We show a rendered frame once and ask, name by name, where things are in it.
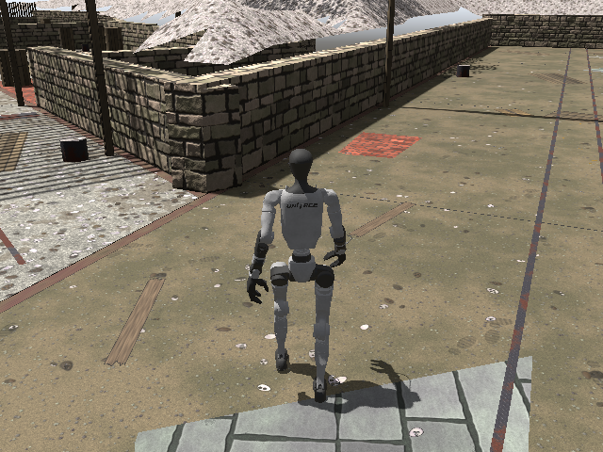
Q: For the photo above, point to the left robot upper arm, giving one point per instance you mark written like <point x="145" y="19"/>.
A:
<point x="271" y="199"/>

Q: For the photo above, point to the robot torso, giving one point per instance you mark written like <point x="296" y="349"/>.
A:
<point x="301" y="221"/>

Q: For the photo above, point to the right robot hand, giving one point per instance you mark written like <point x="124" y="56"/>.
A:
<point x="339" y="261"/>

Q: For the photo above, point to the robot head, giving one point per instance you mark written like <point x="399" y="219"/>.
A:
<point x="300" y="162"/>

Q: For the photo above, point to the right robot upper arm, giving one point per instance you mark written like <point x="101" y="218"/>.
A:
<point x="330" y="198"/>

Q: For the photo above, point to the right robot forearm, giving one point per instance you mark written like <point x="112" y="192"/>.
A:
<point x="340" y="243"/>

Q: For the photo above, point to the left robot hand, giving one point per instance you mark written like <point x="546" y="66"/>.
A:
<point x="251" y="283"/>

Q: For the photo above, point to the left robot forearm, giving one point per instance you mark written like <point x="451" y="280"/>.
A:
<point x="259" y="256"/>

